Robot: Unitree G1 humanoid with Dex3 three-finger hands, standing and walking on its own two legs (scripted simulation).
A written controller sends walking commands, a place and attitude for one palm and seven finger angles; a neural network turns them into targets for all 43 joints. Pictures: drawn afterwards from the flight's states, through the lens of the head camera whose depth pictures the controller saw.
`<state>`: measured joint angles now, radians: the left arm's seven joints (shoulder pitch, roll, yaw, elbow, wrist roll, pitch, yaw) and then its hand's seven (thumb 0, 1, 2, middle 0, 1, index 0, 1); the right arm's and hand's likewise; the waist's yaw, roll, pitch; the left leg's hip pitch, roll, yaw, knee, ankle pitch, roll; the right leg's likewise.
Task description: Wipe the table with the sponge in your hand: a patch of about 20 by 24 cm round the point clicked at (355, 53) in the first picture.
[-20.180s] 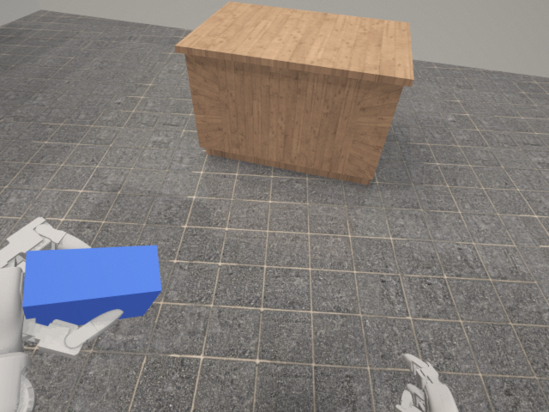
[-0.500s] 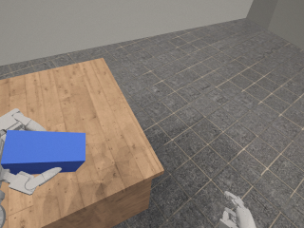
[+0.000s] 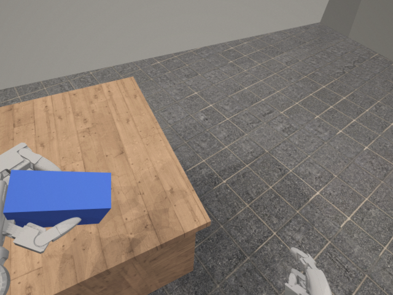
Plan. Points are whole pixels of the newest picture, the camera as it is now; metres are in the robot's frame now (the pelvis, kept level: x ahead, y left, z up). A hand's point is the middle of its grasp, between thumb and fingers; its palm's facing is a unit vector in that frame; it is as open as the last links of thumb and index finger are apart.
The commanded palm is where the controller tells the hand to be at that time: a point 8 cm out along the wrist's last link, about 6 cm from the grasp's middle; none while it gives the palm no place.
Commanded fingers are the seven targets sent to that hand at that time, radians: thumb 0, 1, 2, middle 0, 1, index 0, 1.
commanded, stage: shuffle to correct the standing spot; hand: left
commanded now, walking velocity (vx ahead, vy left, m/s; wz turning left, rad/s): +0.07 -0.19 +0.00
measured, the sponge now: (76, 200) +0.23 +0.20 +0.14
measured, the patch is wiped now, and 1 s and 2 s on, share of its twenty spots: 0.00 0.00 0.00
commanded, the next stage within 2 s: come to a stop and stand still in 0.10 s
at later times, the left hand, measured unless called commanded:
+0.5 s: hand (53, 197) +0.23 +0.23 +0.16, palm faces +0.24 -0.86 -0.45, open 9.8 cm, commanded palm +0.17 +0.29 +0.18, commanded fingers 0.00 0.10 1.30 -1.20 -1.60 -1.20 -1.60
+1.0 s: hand out of the picture +0.22 +0.32 +0.16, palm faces +0.33 -0.87 -0.37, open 9.8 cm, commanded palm +0.16 +0.35 +0.18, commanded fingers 0.00 0.10 1.30 -1.20 -1.60 -1.20 -1.60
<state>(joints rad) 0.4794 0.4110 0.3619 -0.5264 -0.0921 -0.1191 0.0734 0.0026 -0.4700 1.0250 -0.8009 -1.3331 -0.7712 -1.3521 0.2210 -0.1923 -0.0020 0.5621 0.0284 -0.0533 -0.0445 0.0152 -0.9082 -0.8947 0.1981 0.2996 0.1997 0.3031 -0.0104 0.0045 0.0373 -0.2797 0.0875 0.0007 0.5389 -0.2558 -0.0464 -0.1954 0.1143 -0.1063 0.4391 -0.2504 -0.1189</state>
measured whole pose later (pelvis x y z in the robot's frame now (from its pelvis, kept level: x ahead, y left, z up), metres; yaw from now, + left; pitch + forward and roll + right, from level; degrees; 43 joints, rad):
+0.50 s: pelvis +0.00 +0.01 -0.01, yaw -2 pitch +0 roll +0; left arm 0.47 0.39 0.35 -0.49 -0.07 -0.22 0.06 0.00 -0.47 1.03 -0.80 -1.33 -0.77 -1.35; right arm 0.23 -0.23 -0.03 0.56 0.03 -0.14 -0.01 0.01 -0.91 -0.89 0.20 0.30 0.20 0.30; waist -0.02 0.00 0.07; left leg -0.35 0.04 0.01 0.73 -0.32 0.00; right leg -0.27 0.08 -0.07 0.57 -0.31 -0.11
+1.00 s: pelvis -0.01 +0.07 +0.01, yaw -2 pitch +0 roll -1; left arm 0.41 0.39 0.34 -0.45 -0.03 -0.22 0.09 0.00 -0.47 1.03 -0.80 -1.34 -0.77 -1.35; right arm 0.20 -0.17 0.04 0.57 0.00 -0.16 -0.04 0.01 -0.91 -0.89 0.20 0.30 0.20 0.30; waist 0.03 -0.05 0.04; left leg -0.23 -0.06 0.00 0.43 -0.20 0.07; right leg -0.18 0.02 -0.04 0.38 -0.19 -0.01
